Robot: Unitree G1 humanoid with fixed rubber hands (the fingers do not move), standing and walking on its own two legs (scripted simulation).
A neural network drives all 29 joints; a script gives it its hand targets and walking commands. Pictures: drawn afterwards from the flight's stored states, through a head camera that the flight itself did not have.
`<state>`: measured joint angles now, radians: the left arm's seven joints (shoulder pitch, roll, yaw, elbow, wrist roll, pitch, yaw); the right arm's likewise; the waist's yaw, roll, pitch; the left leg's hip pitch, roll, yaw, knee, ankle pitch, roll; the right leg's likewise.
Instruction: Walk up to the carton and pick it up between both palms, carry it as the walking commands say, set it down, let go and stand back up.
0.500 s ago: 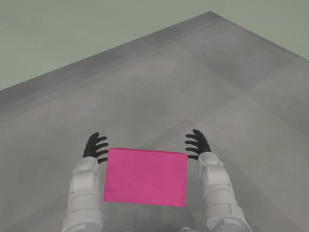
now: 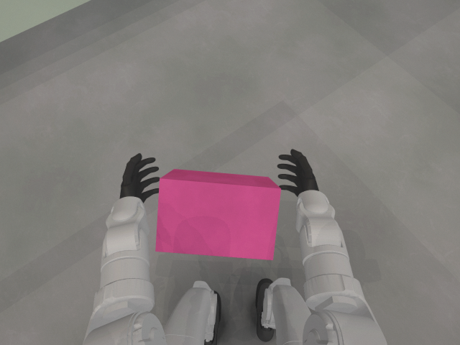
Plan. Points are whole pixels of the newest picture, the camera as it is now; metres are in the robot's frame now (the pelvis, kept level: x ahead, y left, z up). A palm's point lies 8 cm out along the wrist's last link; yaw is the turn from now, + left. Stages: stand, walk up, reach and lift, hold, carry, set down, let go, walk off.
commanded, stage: set down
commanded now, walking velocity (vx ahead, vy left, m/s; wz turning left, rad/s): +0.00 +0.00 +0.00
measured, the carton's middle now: (218, 209) +0.36 +0.06 -0.17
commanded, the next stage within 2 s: none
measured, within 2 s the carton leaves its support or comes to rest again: neither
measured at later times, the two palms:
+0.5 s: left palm (150, 198) +0.37 +0.20 -0.14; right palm (294, 194) +0.40 -0.11 -0.15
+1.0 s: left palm (160, 200) +0.39 +0.21 -0.23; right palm (285, 195) +0.42 -0.10 -0.24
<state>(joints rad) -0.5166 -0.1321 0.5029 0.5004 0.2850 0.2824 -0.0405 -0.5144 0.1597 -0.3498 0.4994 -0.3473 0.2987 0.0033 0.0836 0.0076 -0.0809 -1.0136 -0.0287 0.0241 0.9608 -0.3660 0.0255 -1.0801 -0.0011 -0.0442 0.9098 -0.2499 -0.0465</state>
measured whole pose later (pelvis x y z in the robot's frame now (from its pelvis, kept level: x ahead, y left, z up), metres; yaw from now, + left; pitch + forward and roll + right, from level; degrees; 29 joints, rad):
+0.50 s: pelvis -0.01 +0.01 -0.08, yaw +0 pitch +38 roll +1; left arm -0.61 -0.09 0.47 0.53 0.19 0.27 0.02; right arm -0.62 0.10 -0.32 0.54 -0.28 0.29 -0.03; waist 0.08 -0.01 -0.24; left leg -1.50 -0.03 0.05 1.31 -0.48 0.04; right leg -1.58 0.00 -0.03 1.25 -0.35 -0.04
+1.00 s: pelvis -0.03 -0.01 -0.16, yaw +1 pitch +44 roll +2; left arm -0.79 0.01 0.48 0.65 0.13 0.27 0.01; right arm -0.80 0.06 -0.31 0.64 -0.22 0.30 -0.11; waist 0.09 -0.03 -0.25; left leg -1.82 -0.02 0.04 1.61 -0.55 0.01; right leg -1.91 0.01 -0.03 1.55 -0.41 -0.06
